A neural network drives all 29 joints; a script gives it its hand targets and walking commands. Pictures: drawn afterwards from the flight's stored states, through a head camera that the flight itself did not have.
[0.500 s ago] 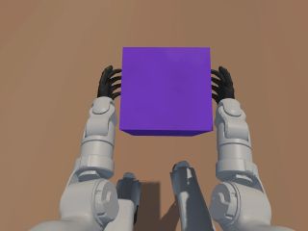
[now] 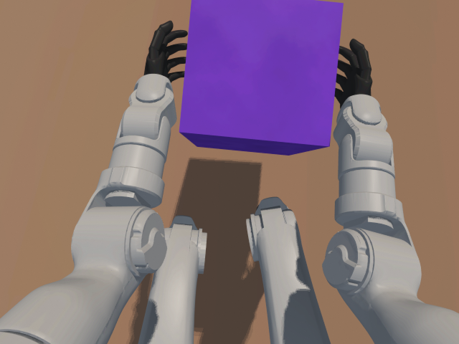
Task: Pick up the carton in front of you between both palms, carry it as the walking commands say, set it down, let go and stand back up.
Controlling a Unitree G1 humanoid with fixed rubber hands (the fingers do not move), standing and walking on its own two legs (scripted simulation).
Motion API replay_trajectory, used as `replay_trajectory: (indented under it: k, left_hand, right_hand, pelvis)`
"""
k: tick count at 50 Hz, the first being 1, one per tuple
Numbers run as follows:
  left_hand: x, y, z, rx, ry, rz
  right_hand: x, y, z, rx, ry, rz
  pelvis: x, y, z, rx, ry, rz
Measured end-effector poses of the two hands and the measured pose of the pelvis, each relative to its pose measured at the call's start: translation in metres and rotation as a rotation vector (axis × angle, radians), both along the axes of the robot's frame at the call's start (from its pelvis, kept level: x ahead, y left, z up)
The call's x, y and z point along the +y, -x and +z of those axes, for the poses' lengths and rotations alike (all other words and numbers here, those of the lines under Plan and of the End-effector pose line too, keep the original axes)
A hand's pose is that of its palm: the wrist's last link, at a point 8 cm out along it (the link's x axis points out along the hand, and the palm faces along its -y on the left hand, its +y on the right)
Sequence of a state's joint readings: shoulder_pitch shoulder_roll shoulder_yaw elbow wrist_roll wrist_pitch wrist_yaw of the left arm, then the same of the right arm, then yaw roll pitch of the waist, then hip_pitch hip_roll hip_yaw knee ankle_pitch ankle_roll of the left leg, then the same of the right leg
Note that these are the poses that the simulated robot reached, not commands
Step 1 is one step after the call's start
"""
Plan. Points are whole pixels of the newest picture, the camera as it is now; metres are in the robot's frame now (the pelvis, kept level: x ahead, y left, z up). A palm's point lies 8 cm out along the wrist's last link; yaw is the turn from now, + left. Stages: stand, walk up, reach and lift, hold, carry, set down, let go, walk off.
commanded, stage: set down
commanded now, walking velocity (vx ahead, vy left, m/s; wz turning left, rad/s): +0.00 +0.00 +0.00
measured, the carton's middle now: (252, 92) +0.50 -0.11 -0.19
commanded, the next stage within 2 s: none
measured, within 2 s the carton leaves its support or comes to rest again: rests again in 1.58 s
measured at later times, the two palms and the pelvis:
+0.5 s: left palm (182, 88) +0.55 +0.02 -0.25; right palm (329, 107) +0.46 -0.26 -0.25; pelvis -0.01 +0.00 -0.08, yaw +1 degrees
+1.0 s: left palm (180, 92) +0.55 +0.03 -0.28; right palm (322, 114) +0.46 -0.26 -0.27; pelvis -0.01 +0.01 -0.10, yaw +1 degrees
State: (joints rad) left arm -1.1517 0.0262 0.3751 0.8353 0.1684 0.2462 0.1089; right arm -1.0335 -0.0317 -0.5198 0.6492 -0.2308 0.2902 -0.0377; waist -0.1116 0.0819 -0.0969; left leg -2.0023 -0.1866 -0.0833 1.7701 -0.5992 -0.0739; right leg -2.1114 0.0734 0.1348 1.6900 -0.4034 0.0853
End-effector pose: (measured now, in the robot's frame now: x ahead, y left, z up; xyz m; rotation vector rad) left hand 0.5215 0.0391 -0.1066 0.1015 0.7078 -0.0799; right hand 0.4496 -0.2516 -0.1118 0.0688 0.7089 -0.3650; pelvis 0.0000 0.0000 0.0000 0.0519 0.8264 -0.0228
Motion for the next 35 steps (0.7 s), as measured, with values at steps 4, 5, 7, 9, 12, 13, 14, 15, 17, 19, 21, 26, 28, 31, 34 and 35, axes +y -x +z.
replay_trajectory:
  k: [4,5,7,9,12,13,14,15,17,19,21,26,28,31,34,35]
  left_hand:
    - [-0.004,-0.005,-0.025,0.006,-0.002,-0.017]
    - [-0.005,-0.007,-0.032,0.007,-0.003,-0.021]
    - [-0.008,-0.009,-0.045,0.010,-0.005,-0.030]
    - [-0.010,-0.012,-0.058,0.012,-0.008,-0.038]
    - [-0.013,-0.016,-0.078,0.016,-0.012,-0.050]
    - [-0.014,-0.017,-0.084,0.017,-0.013,-0.054]
    - [-0.014,-0.019,-0.091,0.019,-0.015,-0.058]
    - [-0.015,-0.020,-0.097,0.021,-0.017,-0.062]
    - [-0.017,-0.023,-0.110,0.024,-0.021,-0.069]
    - [-0.018,-0.024,-0.122,0.031,-0.022,-0.074]
    - [-0.018,-0.024,-0.131,0.041,-0.021,-0.074]
    - [-0.015,-0.027,-0.145,0.045,-0.021,-0.085]
    - [-0.014,-0.029,-0.147,0.040,-0.020,-0.087]
    - [-0.013,-0.030,-0.148,0.039,-0.021,-0.092]
    - [-0.012,-0.030,-0.149,0.047,-0.026,-0.099]
    - [-0.012,-0.030,-0.150,0.050,-0.028,-0.101]
  right_hand:
    - [-0.004,-0.002,-0.023,0.008,0.006,-0.009]
    - [-0.005,-0.003,-0.029,0.010,0.008,-0.011]
    - [-0.007,-0.004,-0.041,0.013,0.010,-0.015]
    - [-0.008,-0.005,-0.054,0.017,0.012,-0.019]
    - [-0.011,-0.008,-0.073,0.022,0.013,-0.024]
    - [-0.012,-0.008,-0.079,0.024,0.013,-0.026]
    - [-0.012,-0.009,-0.086,0.026,0.013,-0.028]
    - [-0.013,-0.010,-0.092,0.029,0.012,-0.030]
    - [-0.015,-0.011,-0.105,0.034,0.011,-0.034]
    - [-0.016,-0.012,-0.117,0.042,0.013,-0.034]
    - [-0.016,-0.011,-0.125,0.053,0.014,-0.033]
    - [-0.013,-0.015,-0.135,0.062,0.020,-0.034]
    - [-0.012,-0.017,-0.136,0.058,0.021,-0.033]
    - [-0.011,-0.018,-0.137,0.059,0.017,-0.030]
    - [-0.010,-0.016,-0.139,0.068,0.012,-0.024]
    - [-0.010,-0.015,-0.141,0.072,0.011,-0.022]
  pelvis:
    - [0.003,0.003,-0.016,0.007,0.005,0.007]
    - [0.003,0.004,-0.020,0.008,0.006,0.009]
    - [0.004,0.006,-0.028,0.011,0.008,0.012]
    - [0.005,0.007,-0.036,0.012,0.010,0.014]
    - [0.005,0.008,-0.047,0.012,0.012,0.017]
    - [0.005,0.009,-0.051,0.011,0.012,0.018]
    - [0.005,0.009,-0.055,0.010,0.013,0.019]
    - [0.005,0.010,-0.059,0.009,0.014,0.020]
    - [0.005,0.010,-0.066,0.006,0.014,0.021]
    - [0.004,0.011,-0.072,-0.012,0.014,0.031]
    - [0.003,0.010,-0.076,-0.026,0.016,0.043]
    - [0.001,0.007,-0.085,-0.033,0.029,0.056]
    - [0.001,0.007,-0.087,-0.033,0.034,0.059]
    - [0.002,0.007,-0.090,-0.034,0.040,0.061]
    - [0.004,0.006,-0.091,-0.035,0.044,0.062]
    - [0.005,0.006,-0.092,-0.036,0.046,0.063]
